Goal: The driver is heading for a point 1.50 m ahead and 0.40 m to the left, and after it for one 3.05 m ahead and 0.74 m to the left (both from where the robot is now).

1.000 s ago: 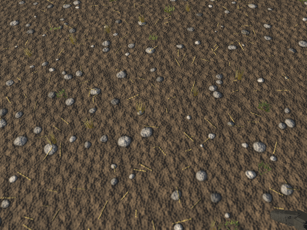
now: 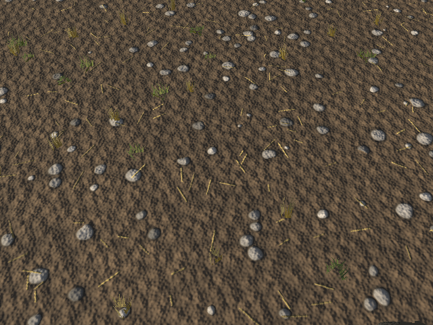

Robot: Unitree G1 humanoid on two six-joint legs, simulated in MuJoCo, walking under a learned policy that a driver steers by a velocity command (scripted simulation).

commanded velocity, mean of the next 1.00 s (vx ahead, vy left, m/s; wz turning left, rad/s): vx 0.44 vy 0.00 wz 0.13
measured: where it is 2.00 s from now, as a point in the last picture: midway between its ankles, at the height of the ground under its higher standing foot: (250, 278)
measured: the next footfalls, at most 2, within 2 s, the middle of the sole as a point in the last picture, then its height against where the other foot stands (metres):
left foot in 0.12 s outside the picture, level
right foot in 0.64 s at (283, 309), level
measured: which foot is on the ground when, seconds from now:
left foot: up 0.00-0.10, down 0.12-0.66, up 0.68-1.00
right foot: down 0.00-0.14, up 0.16-0.62, down 0.64-1.00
